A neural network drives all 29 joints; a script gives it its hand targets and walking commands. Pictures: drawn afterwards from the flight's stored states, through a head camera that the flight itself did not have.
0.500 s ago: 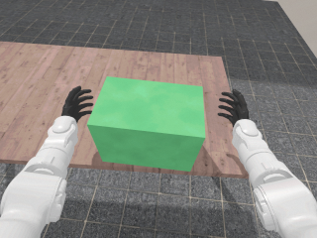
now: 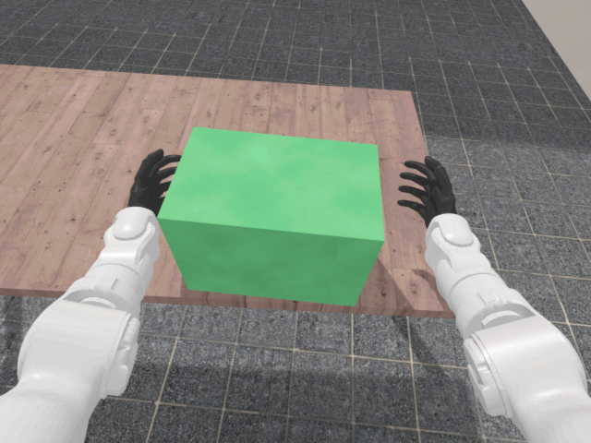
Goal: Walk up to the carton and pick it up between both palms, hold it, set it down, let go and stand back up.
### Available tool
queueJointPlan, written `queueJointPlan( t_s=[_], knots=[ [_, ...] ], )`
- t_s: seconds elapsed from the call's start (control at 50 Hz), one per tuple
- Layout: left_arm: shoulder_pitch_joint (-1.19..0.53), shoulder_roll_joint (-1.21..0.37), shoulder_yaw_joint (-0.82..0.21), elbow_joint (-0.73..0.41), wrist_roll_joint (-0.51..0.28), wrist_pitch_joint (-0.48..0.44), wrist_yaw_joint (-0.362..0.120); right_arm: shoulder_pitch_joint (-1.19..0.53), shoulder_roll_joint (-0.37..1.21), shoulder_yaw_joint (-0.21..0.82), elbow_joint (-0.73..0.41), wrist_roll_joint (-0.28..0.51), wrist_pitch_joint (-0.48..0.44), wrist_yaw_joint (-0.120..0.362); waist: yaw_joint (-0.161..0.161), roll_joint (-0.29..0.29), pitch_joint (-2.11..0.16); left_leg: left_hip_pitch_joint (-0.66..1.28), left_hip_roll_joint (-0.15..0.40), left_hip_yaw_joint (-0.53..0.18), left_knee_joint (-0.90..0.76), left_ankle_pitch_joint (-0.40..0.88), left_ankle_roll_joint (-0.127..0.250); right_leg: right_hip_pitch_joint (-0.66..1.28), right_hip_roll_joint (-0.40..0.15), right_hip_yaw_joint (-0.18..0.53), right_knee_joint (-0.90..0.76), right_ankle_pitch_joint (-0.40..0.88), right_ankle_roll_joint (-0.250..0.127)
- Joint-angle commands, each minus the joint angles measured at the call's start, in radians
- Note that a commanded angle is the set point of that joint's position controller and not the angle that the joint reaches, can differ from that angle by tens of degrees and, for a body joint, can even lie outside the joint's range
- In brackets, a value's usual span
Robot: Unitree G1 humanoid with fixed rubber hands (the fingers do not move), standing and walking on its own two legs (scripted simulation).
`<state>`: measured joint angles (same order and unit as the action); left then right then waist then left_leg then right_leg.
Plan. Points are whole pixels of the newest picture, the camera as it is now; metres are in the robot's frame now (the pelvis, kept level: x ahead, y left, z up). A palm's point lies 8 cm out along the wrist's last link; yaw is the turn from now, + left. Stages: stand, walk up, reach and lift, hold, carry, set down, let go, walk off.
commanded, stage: reach and lift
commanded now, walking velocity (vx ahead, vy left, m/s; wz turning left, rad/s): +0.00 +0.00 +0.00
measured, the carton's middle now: (277, 220) +0.45 +0.07 +0.02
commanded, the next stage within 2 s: none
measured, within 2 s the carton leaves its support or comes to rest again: neither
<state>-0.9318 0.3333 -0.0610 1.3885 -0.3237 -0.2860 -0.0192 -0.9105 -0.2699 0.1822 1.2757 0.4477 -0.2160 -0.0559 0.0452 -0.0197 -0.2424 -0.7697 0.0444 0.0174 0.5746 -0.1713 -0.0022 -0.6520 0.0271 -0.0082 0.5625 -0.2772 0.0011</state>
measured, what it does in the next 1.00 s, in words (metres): stands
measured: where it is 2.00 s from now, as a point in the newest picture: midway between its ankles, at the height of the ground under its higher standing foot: outside the picture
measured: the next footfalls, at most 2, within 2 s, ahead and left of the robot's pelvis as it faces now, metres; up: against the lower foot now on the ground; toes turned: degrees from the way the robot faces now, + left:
none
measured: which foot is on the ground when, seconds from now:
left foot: down 0.00-1.00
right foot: down 0.00-1.00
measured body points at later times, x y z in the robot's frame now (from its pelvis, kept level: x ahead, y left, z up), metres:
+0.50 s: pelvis +0.00 +0.00 +0.00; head +0.06 +0.02 +0.45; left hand +0.43 +0.24 +0.07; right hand +0.46 -0.13 +0.08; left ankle +0.04 +0.12 -0.72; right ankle -0.02 -0.12 -0.72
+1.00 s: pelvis +0.01 +0.00 +0.01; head +0.07 +0.02 +0.45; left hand +0.44 +0.23 +0.06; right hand +0.46 -0.13 +0.07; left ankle +0.04 +0.12 -0.72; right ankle -0.02 -0.12 -0.72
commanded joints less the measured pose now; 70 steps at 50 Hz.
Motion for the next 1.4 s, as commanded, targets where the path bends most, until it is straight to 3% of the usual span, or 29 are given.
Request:
queueJointPlan(
  t_s=[0.0, 0.1, 0.26, 0.36, 0.4, 0.44, 0.52, 0.6, 0.72, 0.76, 0.8, 0.88, 0.94, 1.04, 1.1, 1.16, 1.22, 1.32, 1.38],
  knots=[
    [-0.439, 0.112, 0.013, -0.153, 0.002, -0.052, 0.009, -0.454, -0.113, -0.057, -0.184, -0.04, -0.053, -0.008, 0.0, 0.027, -0.624, 0.513, -0.021, 0.018, 0.062, 0.349, -0.046, 0.053, 0.001, -0.046, -0.048, 0.271, 0.032],
    [-0.446, 0.058, 0.019, -0.123, 0.031, -0.046, 0.017, -0.439, -0.095, -0.09, -0.077, -0.073, -0.048, -0.021, -0.019, 0.063, -0.542, 0.55, -0.007, 0.006, 0.056, 0.352, -0.063, 0.023, 0.011, -0.052, -0.068, 0.229, 0.015],
    [-0.437, 0.017, 0.03, -0.152, 0.076, -0.047, 0.041, -0.427, -0.084, -0.132, -0.077, -0.106, -0.052, -0.015, -0.021, 0.109, -0.573, 0.62, -0.001, 0.001, 0.056, 0.407, -0.079, 0.009, 0.017, -0.061, -0.098, 0.22, -0.002],
    [-0.418, -0.005, 0.055, -0.138, 0.101, -0.043, 0.052, -0.417, -0.072, -0.15, -0.056, -0.125, -0.053, -0.019, -0.015, 0.091, -0.534, 0.623, 0.006, -0.005, 0.047, 0.414, -0.079, 0.021, 0.018, -0.056, -0.106, 0.216, -0.004],
    [-0.417, -0.015, 0.066, -0.142, 0.106, -0.051, 0.055, -0.427, -0.049, -0.145, -0.093, -0.127, -0.061, -0.022, -0.004, 0.074, -0.554, 0.596, 0.0, 0.001, 0.051, 0.429, -0.074, 0.056, 0.017, -0.054, -0.1, 0.25, 0.006],
    [-0.41, -0.018, 0.068, -0.15, 0.1, -0.056, 0.053, -0.438, -0.043, -0.148, -0.118, -0.14, -0.064, -0.026, -0.013, 0.043, -0.556, 0.59, -0.003, 0.005, 0.049, 0.424, -0.068, 0.074, 0.015, -0.055, -0.096, 0.26, 0.009],
    [-0.422, -0.025, 0.06, -0.11, 0.106, -0.062, 0.049, -0.423, -0.022, -0.156, -0.086, -0.156, -0.049, -0.027, -0.016, 0.052, -0.506, 0.544, -0.008, 0.013, 0.026, 0.34, -0.063, 0.084, 0.004, -0.044, -0.104, 0.209, 0.01],
    [-0.437, -0.039, 0.057, -0.107, 0.1, -0.075, 0.053, -0.443, 0.003, -0.145, -0.116, -0.145, -0.054, -0.029, -0.008, 0.05, -0.545, 0.556, -0.008, 0.011, 0.035, 0.373, -0.058, 0.082, -0.001, -0.04, -0.099, 0.225, 0.012],
    [-0.443, -0.054, 0.072, -0.13, 0.124, -0.088, 0.045, -0.433, 0.031, -0.173, -0.127, -0.182, -0.055, -0.028, -0.012, 0.069, -0.548, 0.567, -0.009, 0.013, 0.038, 0.386, -0.065, 0.07, -0.005, -0.045, -0.104, 0.224, 0.008],
    [-0.439, -0.08, 0.07, -0.095, 0.122, -0.087, 0.04, -0.437, 0.046, -0.174, -0.104, -0.193, -0.053, -0.028, -0.018, 0.035, -0.509, 0.569, -0.005, 0.014, 0.029, 0.379, -0.06, 0.074, -0.004, -0.049, -0.118, 0.208, 0.008],
    [-0.445, -0.083, 0.074, -0.102, 0.128, -0.093, 0.041, -0.438, 0.052, -0.195, -0.122, -0.214, -0.06, -0.027, -0.018, 0.066, -0.511, 0.57, -0.003, 0.007, 0.02, 0.357, -0.063, 0.062, -0.005, -0.048, -0.118, 0.184, 0.003],
    [-0.429, -0.115, 0.097, -0.098, 0.161, -0.096, 0.03, -0.425, 0.106, -0.195, -0.116, -0.235, -0.056, -0.021, -0.012, 0.048, -0.491, 0.576, -0.007, 0.013, 0.009, 0.376, -0.057, 0.101, -0.01, -0.043, -0.131, 0.213, 0.006],
    [-0.45, -0.184, 0.13, -0.117, 0.211, -0.111, 0.006, -0.428, 0.204, -0.233, -0.162, -0.311, -0.06, -0.005, -0.019, 0.035, -0.503, 0.557, -0.013, 0.022, -0.017, 0.367, -0.048, 0.156, -0.018, -0.045, -0.136, 0.223, 0.014],
    [-0.463, -0.643, 0.131, -0.088, 0.392, -0.14, -0.131, -0.421, 0.7, -0.287, -0.225, -0.588, -0.102, 0.1, -0.04, 0.079, -0.436, 0.628, -0.02, 0.029, -0.08, 0.398, -0.048, 0.262, -0.034, -0.05, -0.19, 0.344, -0.001],
    [-0.417, -0.676, 0.174, -0.092, 0.474, -0.146, -0.144, -0.363, 0.731, -0.326, -0.218, -0.684, -0.12, 0.132, -0.032, 0.085, -0.37, 0.663, -0.009, 0.039, -0.117, 0.451, -0.06, 0.333, -0.026, -0.062, -0.213, 0.384, 0.001],
    [-0.39, -0.679, 0.192, -0.106, 0.491, -0.131, -0.146, -0.336, 0.741, -0.332, -0.217, -0.712, -0.12, 0.147, -0.024, 0.061, -0.326, 0.687, -0.002, 0.048, -0.144, 0.457, -0.059, 0.346, -0.018, -0.066, -0.235, 0.364, 0.005],
    [-0.365, -0.679, 0.199, -0.129, 0.502, -0.122, -0.138, -0.325, 0.755, -0.302, -0.234, -0.722, -0.124, 0.155, 0.004, 0.051, -0.34, 0.704, -0.004, 0.064, -0.145, 0.507, -0.057, 0.363, -0.013, -0.07, -0.246, 0.374, 0.012],
    [-0.349, -0.684, 0.214, -0.155, 0.506, -0.103, -0.143, -0.293, 0.779, -0.312, -0.227, -0.755, -0.114, 0.151, 0.006, 0.009, -0.309, 0.704, -0.004, 0.079, -0.17, 0.463, -0.041, 0.37, -0.015, -0.068, -0.271, 0.328, 0.017],
    [-0.336, -0.688, 0.222, -0.171, 0.524, -0.083, -0.145, -0.275, 0.787, -0.322, -0.225, -0.768, -0.108, 0.144, 0.011, 0.035, -0.289, 0.688, -0.01, 0.09, -0.182, 0.458, -0.037, 0.398, -0.021, -0.067, -0.273, 0.331, 0.013]
  ],
)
